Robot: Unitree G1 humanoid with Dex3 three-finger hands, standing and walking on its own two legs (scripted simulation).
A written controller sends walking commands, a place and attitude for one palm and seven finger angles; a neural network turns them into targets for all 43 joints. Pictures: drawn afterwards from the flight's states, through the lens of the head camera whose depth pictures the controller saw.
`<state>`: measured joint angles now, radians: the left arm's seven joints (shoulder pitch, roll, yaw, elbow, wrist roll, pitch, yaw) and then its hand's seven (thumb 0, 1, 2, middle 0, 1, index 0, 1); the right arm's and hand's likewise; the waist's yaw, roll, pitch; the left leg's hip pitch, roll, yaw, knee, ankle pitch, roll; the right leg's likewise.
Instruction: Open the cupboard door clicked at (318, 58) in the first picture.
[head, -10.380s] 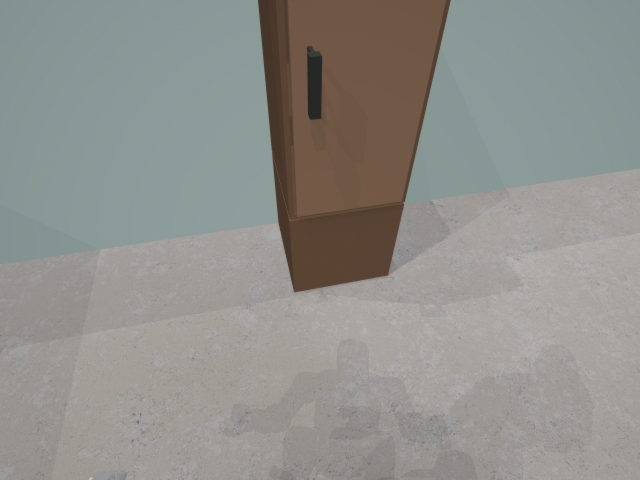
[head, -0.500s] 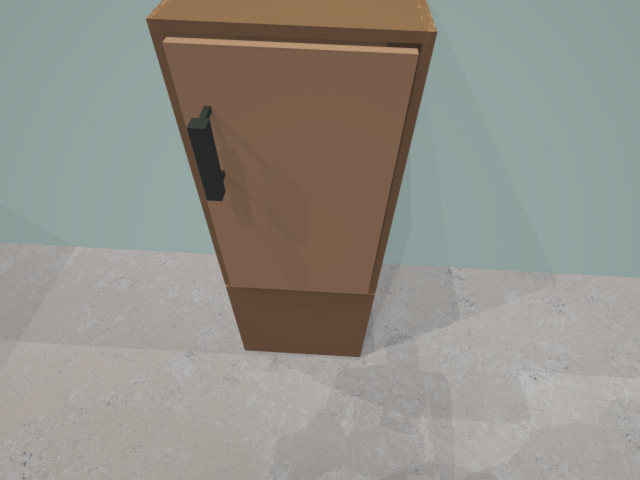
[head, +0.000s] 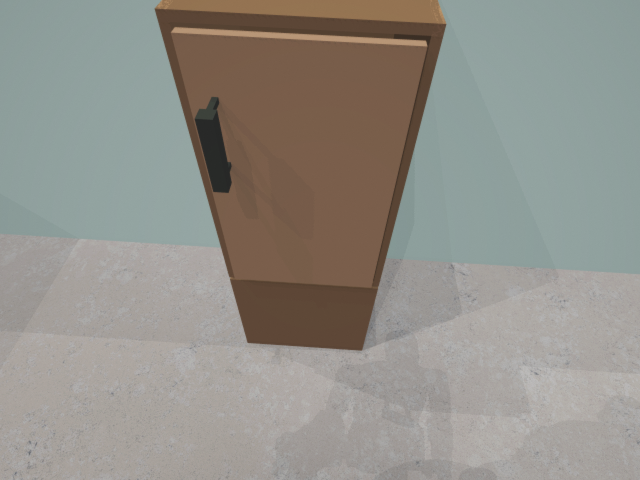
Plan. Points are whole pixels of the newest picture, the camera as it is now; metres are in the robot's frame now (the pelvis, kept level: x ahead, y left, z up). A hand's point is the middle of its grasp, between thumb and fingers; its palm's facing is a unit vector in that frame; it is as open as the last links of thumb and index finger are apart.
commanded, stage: raise the hand with hooked fingers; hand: left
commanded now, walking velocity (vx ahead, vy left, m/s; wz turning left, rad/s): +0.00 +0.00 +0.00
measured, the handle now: (218, 145) +0.57 +0.21 +0.09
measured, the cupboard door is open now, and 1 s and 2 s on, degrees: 0 0 0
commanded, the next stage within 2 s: none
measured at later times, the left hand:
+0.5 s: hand (147, 467) +0.14 +0.21 -0.03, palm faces +0.11 -0.99 -0.04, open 9.2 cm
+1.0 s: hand (116, 392) +0.20 +0.24 +0.03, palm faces +0.03 -1.00 -0.08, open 12.3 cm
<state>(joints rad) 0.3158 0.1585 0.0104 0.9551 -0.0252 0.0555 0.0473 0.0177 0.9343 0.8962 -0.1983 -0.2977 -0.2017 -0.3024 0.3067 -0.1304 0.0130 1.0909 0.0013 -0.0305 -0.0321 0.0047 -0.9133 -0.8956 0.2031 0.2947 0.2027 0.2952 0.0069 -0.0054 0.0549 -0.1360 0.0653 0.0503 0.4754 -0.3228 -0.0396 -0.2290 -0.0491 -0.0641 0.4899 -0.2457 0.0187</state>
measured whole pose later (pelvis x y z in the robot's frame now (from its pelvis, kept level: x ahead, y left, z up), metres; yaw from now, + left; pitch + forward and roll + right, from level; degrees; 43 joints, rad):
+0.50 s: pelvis -0.04 -0.01 -0.08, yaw +3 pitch +10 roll -1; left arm 0.44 0.22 0.21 -0.01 -0.26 -0.40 -0.31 0.02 0.47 0.71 -0.23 -0.58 -0.23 -0.58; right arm 0.17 -0.26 -0.03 0.45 0.02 -0.26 -0.04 0.01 -0.91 -0.90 0.20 0.29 0.20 0.30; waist 0.05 -0.02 -0.09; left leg -0.73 0.07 -0.04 1.11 -0.55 -0.05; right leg -0.78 -0.08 -0.10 1.07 -0.46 0.00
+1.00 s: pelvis -0.04 +0.01 -0.04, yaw +2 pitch +6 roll -1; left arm 0.23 0.32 0.32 0.08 -0.33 -0.26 -0.38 0.00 -0.11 0.46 -0.27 -0.95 -0.27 -0.95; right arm 0.31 -0.29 0.02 0.58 0.04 -0.29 -0.08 0.02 -0.91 -0.90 0.21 0.30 0.21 0.30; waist -0.01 0.02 -0.05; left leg -0.54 0.06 0.00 0.90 -0.46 -0.02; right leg -0.59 -0.08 -0.08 0.85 -0.36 0.02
